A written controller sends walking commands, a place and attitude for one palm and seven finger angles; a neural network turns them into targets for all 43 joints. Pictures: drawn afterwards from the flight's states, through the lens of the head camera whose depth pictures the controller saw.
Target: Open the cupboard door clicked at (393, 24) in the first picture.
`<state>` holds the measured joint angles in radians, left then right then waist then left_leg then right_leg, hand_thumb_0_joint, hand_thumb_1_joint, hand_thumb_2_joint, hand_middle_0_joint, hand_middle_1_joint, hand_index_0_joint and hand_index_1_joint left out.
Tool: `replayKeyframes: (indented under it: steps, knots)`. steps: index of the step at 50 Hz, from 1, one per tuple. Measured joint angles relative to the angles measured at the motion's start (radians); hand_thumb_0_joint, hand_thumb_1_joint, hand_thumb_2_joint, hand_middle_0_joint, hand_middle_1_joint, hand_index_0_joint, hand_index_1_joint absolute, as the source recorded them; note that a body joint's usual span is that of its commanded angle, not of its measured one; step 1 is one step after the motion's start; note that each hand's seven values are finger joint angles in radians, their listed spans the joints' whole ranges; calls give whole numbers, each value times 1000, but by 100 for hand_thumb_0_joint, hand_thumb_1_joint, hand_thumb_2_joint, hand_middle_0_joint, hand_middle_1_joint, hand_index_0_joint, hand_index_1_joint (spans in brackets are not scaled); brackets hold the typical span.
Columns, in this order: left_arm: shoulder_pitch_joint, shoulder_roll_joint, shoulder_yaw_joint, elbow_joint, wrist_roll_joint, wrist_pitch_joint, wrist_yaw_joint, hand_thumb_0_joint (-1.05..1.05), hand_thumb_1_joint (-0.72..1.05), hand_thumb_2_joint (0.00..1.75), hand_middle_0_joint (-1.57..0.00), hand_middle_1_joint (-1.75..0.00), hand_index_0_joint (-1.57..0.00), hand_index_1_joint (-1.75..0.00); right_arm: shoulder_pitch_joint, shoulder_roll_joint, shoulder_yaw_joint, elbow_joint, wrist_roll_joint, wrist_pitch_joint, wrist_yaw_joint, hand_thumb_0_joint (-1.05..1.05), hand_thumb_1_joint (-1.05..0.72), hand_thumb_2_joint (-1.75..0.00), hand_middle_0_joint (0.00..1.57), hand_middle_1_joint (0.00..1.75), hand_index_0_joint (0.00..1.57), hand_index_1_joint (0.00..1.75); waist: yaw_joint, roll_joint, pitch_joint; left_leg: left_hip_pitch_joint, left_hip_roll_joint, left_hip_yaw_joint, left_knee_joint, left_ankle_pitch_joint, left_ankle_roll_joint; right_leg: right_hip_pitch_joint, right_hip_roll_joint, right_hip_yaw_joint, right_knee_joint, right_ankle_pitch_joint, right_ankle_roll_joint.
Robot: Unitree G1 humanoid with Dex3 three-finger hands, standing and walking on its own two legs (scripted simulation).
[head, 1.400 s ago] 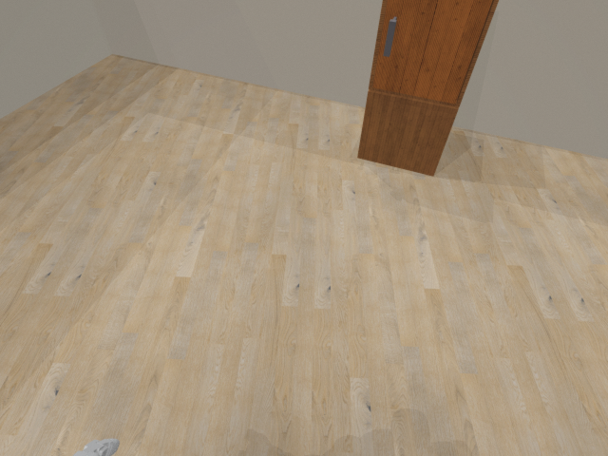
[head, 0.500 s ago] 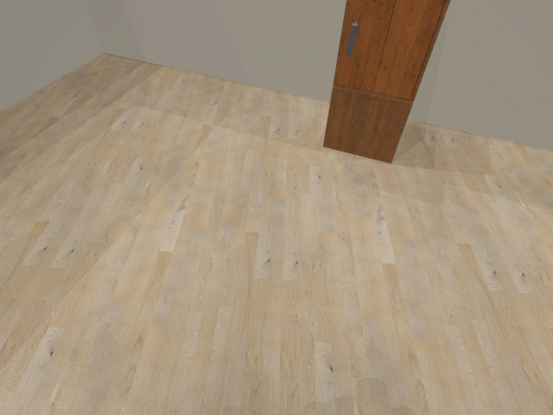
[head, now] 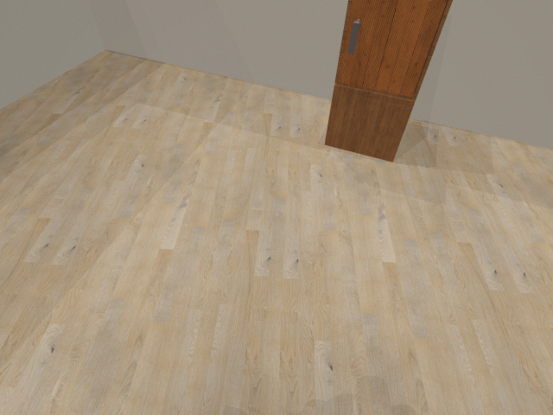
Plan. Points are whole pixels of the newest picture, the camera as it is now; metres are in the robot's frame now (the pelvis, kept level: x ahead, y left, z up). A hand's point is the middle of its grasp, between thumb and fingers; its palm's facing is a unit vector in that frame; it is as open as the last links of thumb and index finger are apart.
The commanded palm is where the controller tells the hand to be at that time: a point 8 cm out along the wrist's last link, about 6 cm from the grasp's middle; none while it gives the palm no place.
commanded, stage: look at it before walking up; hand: left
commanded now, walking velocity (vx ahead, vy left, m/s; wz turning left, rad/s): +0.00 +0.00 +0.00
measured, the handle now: (354, 36) +1.64 -0.27 -0.12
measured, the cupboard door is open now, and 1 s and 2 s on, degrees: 0 0 0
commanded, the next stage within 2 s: walk to a spot facing it in 0.24 s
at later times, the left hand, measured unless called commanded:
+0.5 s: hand out of the picture +0.07 +0.23 -0.17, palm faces -0.03 -0.95 -0.30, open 7.4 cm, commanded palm none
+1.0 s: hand out of the picture +0.07 +0.18 -0.19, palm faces -0.03 -0.99 -0.13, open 7.4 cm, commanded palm none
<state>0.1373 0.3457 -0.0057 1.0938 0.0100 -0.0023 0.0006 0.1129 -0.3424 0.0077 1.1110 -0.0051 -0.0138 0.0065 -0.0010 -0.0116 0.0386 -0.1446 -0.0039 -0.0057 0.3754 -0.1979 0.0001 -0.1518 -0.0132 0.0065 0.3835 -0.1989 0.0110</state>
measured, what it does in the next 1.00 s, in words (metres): walks ahead: left foot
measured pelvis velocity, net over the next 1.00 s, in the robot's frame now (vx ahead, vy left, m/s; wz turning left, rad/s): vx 0.17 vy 0.02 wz -0.15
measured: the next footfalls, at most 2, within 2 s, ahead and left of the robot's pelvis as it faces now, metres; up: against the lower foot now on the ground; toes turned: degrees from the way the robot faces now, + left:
left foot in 0.98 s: +0.30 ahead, +0.12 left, +0.00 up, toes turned +0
right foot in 1.40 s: +0.43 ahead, -0.17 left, +0.00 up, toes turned -25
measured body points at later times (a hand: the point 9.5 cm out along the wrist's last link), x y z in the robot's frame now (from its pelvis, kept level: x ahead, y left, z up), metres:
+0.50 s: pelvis +0.02 +0.00 +0.00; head +0.01 +0.00 +0.45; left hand +0.07 +0.28 -0.14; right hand +0.08 -0.29 -0.14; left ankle +0.00 +0.12 -0.75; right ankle +0.01 -0.13 -0.74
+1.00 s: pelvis +0.17 +0.02 -0.03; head +0.21 +0.04 +0.42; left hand +0.07 +0.23 -0.18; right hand +0.25 -0.23 -0.16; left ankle +0.26 +0.12 -0.75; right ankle +0.01 -0.12 -0.73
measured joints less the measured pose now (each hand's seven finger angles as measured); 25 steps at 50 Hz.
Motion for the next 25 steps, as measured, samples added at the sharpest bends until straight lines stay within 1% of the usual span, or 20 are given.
replayKeyframes:
  steps: [19, 22, 25]
  knots:
    - [-6, 0, 1, 1, 0, -2, 2, 1, 90, 90, -21, -30, -20, -30, -6, 0, 3, 2, 0, 1, -1, 0, -91, -90, 20, 30, 20, 30, 1, 6, -1, 10, 3, -2, -14, 1, -4, 9, 3, -2, -11, 0, -3]
    - [15, -14, 2, 0, 2, 7, 9, 1, 90, 90, -20, -30, -20, -30, 7, 15, 5, 1, -8, 8, -4, 0, -91, -90, 20, 30, 20, 30, 5, 6, -18, 3, 8, 7, 10, -18, -6, -2, 7, 6, 13, -17, -4]
    - [62, -40, 6, -3, 8, 18, -1, 0, 90, 90, -20, -30, -20, -30, 43, 42, 4, -3, -14, 14, 0, 0, -91, -90, 20, 30, 20, 30, 10, 6, -42, -7, 16, 24, 56, -70, -5, -22, 16, 22, 67, -72, -11]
